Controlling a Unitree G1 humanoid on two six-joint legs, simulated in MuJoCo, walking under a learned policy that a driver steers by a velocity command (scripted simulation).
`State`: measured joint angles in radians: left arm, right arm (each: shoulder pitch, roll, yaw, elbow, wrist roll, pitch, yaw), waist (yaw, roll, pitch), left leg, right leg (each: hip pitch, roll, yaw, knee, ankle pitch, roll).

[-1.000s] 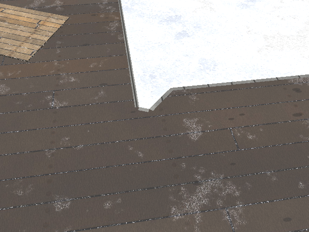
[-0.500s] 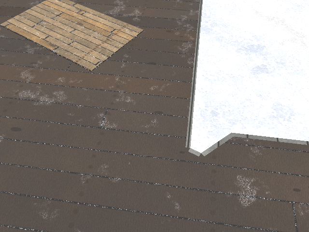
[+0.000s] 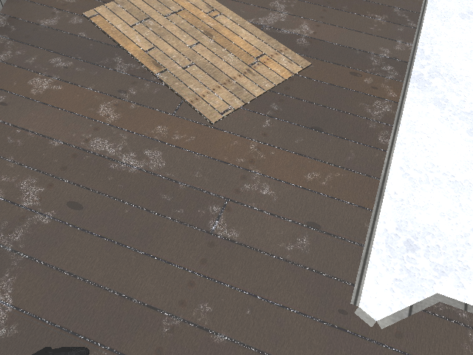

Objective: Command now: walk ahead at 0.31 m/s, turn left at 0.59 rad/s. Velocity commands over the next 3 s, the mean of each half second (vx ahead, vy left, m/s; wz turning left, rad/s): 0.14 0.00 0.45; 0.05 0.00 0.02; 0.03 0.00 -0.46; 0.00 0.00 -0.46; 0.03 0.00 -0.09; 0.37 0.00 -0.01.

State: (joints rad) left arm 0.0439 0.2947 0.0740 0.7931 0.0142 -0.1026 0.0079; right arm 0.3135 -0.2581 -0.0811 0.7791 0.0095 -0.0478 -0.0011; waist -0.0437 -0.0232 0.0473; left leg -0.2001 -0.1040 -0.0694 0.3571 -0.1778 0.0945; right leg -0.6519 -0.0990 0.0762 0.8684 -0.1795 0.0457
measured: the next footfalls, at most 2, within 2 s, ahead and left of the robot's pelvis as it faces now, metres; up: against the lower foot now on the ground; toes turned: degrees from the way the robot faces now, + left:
right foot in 0.20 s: +0.29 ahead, -0.12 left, +0.00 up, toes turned +12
left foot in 0.56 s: +0.18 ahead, +0.11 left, +0.00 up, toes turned +12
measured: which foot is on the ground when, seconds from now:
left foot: down 0.00-0.20, up 0.22-0.54, down 0.56-1.00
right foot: up 0.00-0.18, down 0.20-1.00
